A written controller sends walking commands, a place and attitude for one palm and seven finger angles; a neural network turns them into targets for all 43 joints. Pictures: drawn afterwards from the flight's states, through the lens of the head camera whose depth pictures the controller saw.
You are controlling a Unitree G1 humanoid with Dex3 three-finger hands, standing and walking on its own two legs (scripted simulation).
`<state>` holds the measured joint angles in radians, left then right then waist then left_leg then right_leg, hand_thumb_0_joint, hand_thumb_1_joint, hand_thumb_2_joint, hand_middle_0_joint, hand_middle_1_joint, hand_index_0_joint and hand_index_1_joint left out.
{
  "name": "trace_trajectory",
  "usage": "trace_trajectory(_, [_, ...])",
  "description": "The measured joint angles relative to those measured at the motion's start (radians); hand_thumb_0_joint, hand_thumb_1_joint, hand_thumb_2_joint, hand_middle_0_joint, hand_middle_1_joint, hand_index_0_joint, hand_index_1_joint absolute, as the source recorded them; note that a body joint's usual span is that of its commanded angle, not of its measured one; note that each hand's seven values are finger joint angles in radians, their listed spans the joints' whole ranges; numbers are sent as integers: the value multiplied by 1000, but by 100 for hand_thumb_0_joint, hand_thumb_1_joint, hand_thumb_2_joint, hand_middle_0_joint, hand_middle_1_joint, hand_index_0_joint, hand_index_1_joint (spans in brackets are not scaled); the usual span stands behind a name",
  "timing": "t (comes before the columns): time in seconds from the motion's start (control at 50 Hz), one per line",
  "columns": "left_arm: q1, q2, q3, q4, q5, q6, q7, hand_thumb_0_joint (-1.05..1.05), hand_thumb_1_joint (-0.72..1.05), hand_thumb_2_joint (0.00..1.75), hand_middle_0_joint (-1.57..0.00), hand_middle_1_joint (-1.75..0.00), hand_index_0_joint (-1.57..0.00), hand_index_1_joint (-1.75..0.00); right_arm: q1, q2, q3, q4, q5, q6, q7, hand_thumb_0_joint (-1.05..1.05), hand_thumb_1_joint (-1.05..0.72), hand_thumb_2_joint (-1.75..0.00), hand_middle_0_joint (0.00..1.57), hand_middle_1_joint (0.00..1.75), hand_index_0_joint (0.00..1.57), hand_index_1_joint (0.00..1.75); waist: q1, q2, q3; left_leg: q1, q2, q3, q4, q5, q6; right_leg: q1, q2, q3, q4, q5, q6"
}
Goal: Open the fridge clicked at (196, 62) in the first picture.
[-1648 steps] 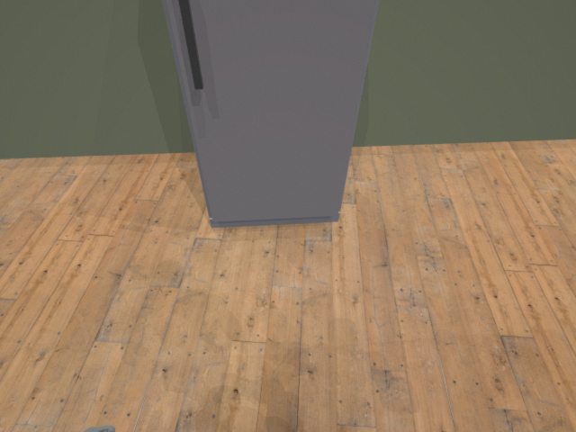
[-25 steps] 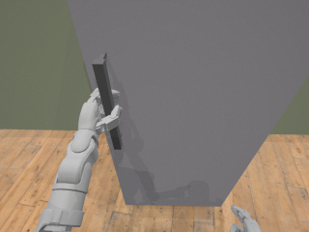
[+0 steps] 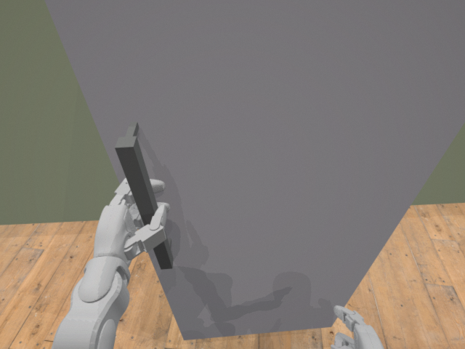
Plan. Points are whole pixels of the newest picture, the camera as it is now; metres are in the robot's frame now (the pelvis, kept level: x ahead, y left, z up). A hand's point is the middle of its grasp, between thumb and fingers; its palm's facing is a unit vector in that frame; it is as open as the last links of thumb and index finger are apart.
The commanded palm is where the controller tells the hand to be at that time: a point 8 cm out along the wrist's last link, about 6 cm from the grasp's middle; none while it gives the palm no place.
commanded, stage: walk backward, drawing the door open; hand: left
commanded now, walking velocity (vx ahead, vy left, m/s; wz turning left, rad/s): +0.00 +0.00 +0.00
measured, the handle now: (152, 206) +0.32 +0.17 +0.11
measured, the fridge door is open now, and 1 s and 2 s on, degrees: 1 3 38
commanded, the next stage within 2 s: none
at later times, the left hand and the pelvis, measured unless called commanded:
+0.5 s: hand (156, 218) +0.28 +0.14 +0.13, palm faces +0.12 -0.97 -0.22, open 6.4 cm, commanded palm +0.24 +0.19 +0.12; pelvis +0.10 +0.00 +0.00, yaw +12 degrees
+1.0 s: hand (161, 231) +0.26 +0.13 +0.13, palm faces +0.24 -0.96 -0.11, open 6.4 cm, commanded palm +0.22 +0.18 +0.12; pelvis +0.02 -0.04 -0.03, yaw +17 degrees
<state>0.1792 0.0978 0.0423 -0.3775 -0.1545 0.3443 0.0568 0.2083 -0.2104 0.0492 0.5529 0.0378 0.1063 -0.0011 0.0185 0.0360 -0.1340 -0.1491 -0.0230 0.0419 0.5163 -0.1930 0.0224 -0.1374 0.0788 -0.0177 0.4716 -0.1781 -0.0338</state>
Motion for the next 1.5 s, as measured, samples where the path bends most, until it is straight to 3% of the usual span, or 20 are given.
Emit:
trace_trajectory(0.08, [235, 15, -21, -188, 10, -49, 7, 2, 72, 77, -23, -128, -26, -135, 3, -8, -7, -33, -6, -42, 6, 1, -90, -90, 21, 29, 20, 30, 14, 13, 1, 33, 4, -1, -4, -1, -15, 19, -4, -37, -12, 17, -18])
trace_trajectory(0.22, [281, 145, -119, -192, 78, -292, -16, 0, 62, 76, -36, -135, -35, -138, 22, -54, -31, -71, -28, -115, -44, 1, -91, -90, 20, 29, 20, 30, -12, 2, 115, -143, -22, -57, 251, 104, -47, -45, -54, -142, 160, 99, -32])
trace_trajectory(0.28, [314, 153, -149, -223, 91, -366, -20, 3, 61, 75, -40, -137, -38, -139, 20, -50, -33, -46, -37, -160, -46, 1, -91, -90, 20, 29, 20, 30, 3, -15, 180, -86, -17, -37, 141, 107, -30, -118, -70, -136, 359, 179, 14])
trace_trajectory(0.34, [343, 138, -160, -220, 113, -365, -10, 3, 61, 77, -42, -138, -41, -139, 12, -26, -43, -15, -64, -164, -17, 1, -91, -90, 20, 29, 20, 30, -4, 2, 200, 2, -26, -72, 26, 135, -39, -231, -13, -56, 538, -249, 40])
trace_trajectory(0.38, [347, 134, -159, -208, 120, -347, -2, 4, 60, 78, -43, -139, -42, -139, 7, -14, -42, -10, -64, -162, -4, 1, -91, -90, 20, 29, 20, 30, -21, 31, 226, 34, -30, -108, -10, 201, -62, -272, 14, -55, 429, -281, 21])
trace_trajectory(0.44, [351, 145, -143, -221, 102, -323, 1, 4, 61, 79, -44, -139, -41, -140, 26, 20, -31, -32, -41, -180, -6, 1, -91, -90, 20, 29, 20, 30, -54, 25, 283, 27, -53, -120, 97, 286, -82, -219, 13, -83, 50, 138, -16])
trace_trajectory(0.48, [358, 192, -128, -267, 93, -340, 1, 5, 59, 80, -44, -140, -39, -140, 66, 46, -13, -64, -32, -206, -27, 1, -90, -90, 21, 29, 20, 30, -64, -52, 274, -39, -105, -86, 286, -10, -67, -186, -70, -72, -42, 478, -70])
trace_trajectory(0.52, [326, 191, -137, -277, 95, -373, 5, 5, 57, 79, -45, -140, -38, -140, 67, 34, -1, -60, -45, -226, -52, 1, -90, -90, 21, 30, 20, 30, -47, -53, 263, -134, -89, -94, 439, -232, -42, -161, -75, -82, 18, 211, -83])
trace_trajectory(0.56, [297, 147, -134, -282, 96, -415, 20, 4, 58, 79, -45, -140, -39, -140, 82, 11, 6, -78, -60, -267, -61, 1, -90, -90, 21, 30, 25, 34, -30, -61, 279, -230, -51, -89, 504, -298, -35, -167, -60, -87, 52, 24, -93])
trace_trajectory(0.62, [227, 85, -111, -265, 110, -458, 45, 3, 64, 81, -45, -140, -37, -138, 20, -1, 13, -46, -64, -252, -44, 1, -90, -90, 21, 30, 30, 36, -38, -103, 321, -333, -1, -85, 577, -324, -44, -198, -48, -82, 127, 35, -114])
trace_trajectory(0.76, [68, 96, -96, -143, 98, -375, 73, 2, 71, 79, -45, -140, -26, -135, -62, -4, -38, 27, -62, -164, -56, 1, -91, -90, 21, 29, 25, 33, -94, -89, 265, -298, 9, -50, 533, -280, -43, -232, -42, -114, 133, 21, -107])
trace_trajectory(0.88, [-34, 109, -121, -82, 98, -333, 67, 2, 73, 77, -45, -140, -23, -135, -40, -12, -19, -9, -60, -125, -63, 1, -91, -90, 20, 29, 21, 31, -110, -66, 193, -96, 2, -63, 154, -259, 11, -318, -38, -143, 70, 86, -78])
trace_trajectory(0.92, [-67, 117, -132, -56, 99, -341, 69, 2, 72, 76, -45, -140, -24, -135, -36, -1, -14, -9, -64, -117, -65, 1, -91, -90, 20, 29, 21, 31, -99, -65, 209, -113, 2, -68, 141, -182, 1, -345, -25, -95, 142, -24, -12])
trace_trajectory(0.96, [-71, 113, -142, -29, 99, -348, 65, 2, 71, 76, -45, -140, -25, -136, -24, 15, -10, 8, -71, -118, -65, 1, -91, -90, 20, 29, 20, 30, -85, -45, 206, -112, 12, -80, 113, -155, -14, -343, -8, -28, 255, -124, 14])
trace_trajectory(1.04, [-59, 88, -146, -1, 108, -347, 57, 3, 69, 77, -45, -140, -27, -137, -11, 48, 0, 36, -59, -116, -50, 1, -91, -90, 20, 29, 20, 30, -34, -3, 185, -109, 48, -90, 65, -122, -41, -191, -29, 14, 124, -54, 35])
trace_trajectory(1.1, [-71, 71, -118, 6, 114, -357, 61, 2, 69, 79, -45, -140, -27, -137, -58, 62, 10, 41, -50, -105, -42, 1, -90, -90, 21, 30, 20, 30, -8, 10, 196, -166, 71, -87, 123, -94, -58, -158, -15, 14, 24, -26, 7])
trace_trajectory(1.24, [-74, 62, -88, 18, 111, -354, 64, 3, 69, 77, -45, -140, -28, -138, -156, 30, -6, -4, -55, -63, -70, 1, -90, -90, 21, 30, 20, 30, -12, -54, 200, -312, -16, -99, 456, -276, -59, -235, -79, 51, 10, 57, -2])
trace_trajectory(1.34, [-47, 54, -108, 8, 118, -331, 60, 3, 68, 74, -45, -140, -28, -137, -159, -6, -27, -40, -55, -32, -86, 1, -91, -90, 21, 29, 20, 30, -31, -74, 158, -217, -12, -64, 337, -270, -49, -268, -104, 74, -36, 125, 17])
trace_trajectory(1.42, [-43, 45, -158, -14, 117, -319, 45, 3, 66, 73, -45, -140, -28, -135, -120, -41, -40, -67, -49, -16, -86, 1, -91, -90, 21, 29, 20, 30, -62, -48, 117, -62, 13, -50, 25, -155, -18, -317, -89, 50, -42, 158, 41])
trace_trajectory(1.5, [-39, 72, -210, 6, 127, -347, 36, 1, 65, 73, -45, -140, -28, -135, -67, 3, -53, -32, -50, -26, -77, 1, -91, -90, 20, 29, 19, 30, -71, -58, 128, -56, 21, -75, 6, -137, -32, -398, -47, 61, 288, -106, 62])
